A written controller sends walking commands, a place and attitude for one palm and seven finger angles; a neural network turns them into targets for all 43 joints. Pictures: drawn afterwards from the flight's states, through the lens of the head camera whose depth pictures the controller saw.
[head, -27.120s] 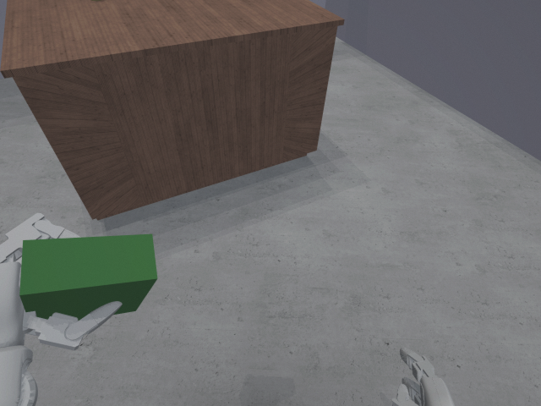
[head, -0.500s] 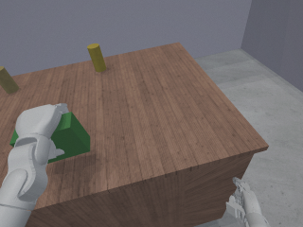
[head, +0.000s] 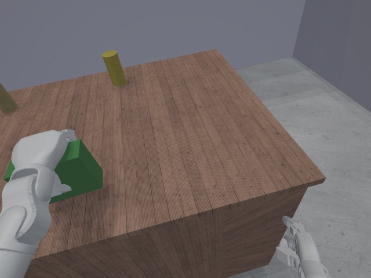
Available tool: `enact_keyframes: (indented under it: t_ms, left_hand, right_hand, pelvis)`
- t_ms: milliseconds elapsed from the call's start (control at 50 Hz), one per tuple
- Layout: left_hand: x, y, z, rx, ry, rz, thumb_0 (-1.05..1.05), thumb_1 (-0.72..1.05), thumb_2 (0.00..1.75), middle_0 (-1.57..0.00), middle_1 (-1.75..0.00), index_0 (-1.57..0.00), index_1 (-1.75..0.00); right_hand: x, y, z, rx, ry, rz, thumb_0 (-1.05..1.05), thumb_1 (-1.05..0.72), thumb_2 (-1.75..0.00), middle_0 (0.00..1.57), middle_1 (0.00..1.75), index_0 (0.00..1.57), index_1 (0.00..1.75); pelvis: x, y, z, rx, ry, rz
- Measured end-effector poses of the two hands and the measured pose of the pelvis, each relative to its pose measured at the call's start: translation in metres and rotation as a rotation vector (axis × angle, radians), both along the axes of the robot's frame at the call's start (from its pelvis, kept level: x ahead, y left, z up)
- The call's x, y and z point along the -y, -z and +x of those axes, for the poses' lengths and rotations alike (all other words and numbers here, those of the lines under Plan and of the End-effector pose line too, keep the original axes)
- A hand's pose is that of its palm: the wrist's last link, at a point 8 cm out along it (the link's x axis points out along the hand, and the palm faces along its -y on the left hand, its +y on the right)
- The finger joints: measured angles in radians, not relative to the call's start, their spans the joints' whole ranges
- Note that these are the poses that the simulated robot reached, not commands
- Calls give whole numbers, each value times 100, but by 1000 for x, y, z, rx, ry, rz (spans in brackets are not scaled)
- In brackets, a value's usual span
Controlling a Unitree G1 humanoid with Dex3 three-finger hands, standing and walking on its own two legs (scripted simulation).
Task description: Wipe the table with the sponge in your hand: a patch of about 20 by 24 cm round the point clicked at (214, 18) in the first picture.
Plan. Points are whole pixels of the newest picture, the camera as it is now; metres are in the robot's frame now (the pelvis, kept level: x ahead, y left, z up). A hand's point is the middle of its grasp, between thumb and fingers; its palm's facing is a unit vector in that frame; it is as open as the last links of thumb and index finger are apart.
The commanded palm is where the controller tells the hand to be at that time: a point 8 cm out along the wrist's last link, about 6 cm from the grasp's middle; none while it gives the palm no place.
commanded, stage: lower the sponge onto the table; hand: left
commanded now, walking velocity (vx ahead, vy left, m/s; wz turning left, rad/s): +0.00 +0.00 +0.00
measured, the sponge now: (64, 178) +0.26 +0.32 +0.10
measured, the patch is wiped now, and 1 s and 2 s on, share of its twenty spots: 0.00 0.00 0.30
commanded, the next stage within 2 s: wipe forward along the first lane in 1.14 s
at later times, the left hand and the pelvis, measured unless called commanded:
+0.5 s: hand (59, 174) +0.26 +0.32 +0.12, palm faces +0.03 -0.07 -1.00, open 9.5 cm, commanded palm +0.23 +0.31 +0.18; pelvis +0.01 +0.02 +0.00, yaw +0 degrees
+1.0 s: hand (64, 183) +0.25 +0.31 +0.10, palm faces +0.00 -0.05 -1.00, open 9.5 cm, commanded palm +0.23 +0.30 +0.16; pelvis +0.00 +0.01 +0.00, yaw +0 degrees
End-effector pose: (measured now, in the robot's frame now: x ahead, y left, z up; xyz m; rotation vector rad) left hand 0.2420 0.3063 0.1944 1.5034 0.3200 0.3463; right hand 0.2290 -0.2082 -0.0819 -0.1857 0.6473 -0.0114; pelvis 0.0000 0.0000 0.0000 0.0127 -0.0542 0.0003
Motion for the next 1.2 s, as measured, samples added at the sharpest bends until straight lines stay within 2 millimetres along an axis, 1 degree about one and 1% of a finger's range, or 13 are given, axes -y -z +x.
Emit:
enact_keyframes:
  t_ms: [200,280,400,540,620,680,860,940,1060,1200]
  left_hand:
    - [-7,12,-9,-6,21,-16,0,-44,103,-79,-137,-78,-137]
    - [-11,16,-9,-4,19,-16,0,-44,103,-79,-137,-78,-137]
    - [-7,18,-7,13,46,-25,0,-44,103,-79,-137,-78,-137]
    - [-8,23,-7,12,34,-31,0,-44,103,-79,-137,-78,-137]
    - [-4,27,-8,8,37,-38,0,-44,103,-79,-137,-78,-137]
    - [-2,30,-9,4,44,-37,0,-44,103,-79,-137,-78,-137]
    - [-7,36,-18,-14,9,-32,0,-44,103,-79,-137,-78,-137]
    - [-3,40,-16,-31,16,-27,0,-44,103,-79,-137,-78,-137]
    - [5,40,-9,-24,43,-18,0,-44,103,-79,-137,-78,-137]
    - [6,41,-6,-20,24,-14,0,-44,103,-79,-137,-78,-137]
  right_hand:
    - [-3,-2,0,-6,5,-22,2,-90,-90,20,30,19,30]
    - [-6,-2,0,-10,12,-30,2,-90,-90,20,30,18,29]
    - [-9,-3,-1,-16,22,-31,2,-90,-90,20,30,17,29]
    - [-12,-4,-1,-23,26,-28,2,-90,-90,20,30,15,28]
    - [-12,-4,-1,-24,26,-27,2,-90,-90,20,30,15,28]
    - [-13,-4,-1,-26,22,-27,2,-90,-90,20,30,15,28]
    - [-12,-4,-1,-27,13,-27,2,-90,-90,20,30,15,28]
    - [-11,-4,-1,-23,10,-30,2,-90,-90,20,30,16,28]
    - [-10,-3,-1,-17,13,-20,2,-90,-90,20,30,16,28]
    - [-7,-2,-2,-19,8,-4,2,-90,-90,20,30,18,29]
  pelvis:
    - [-7,0,3,3,-3,-5]
    - [-10,-1,4,2,-7,-7]
    - [-16,-2,5,1,-1,-7]
    - [-20,-3,5,-2,2,-7]
    - [-21,-3,6,-2,3,-7]
    - [-21,-3,6,-3,4,-7]
    - [-17,-3,5,1,0,-8]
    - [-15,-3,4,1,-3,-8]
    - [-12,-3,4,-4,-1,-7]
    - [-9,-3,6,-11,7,-5]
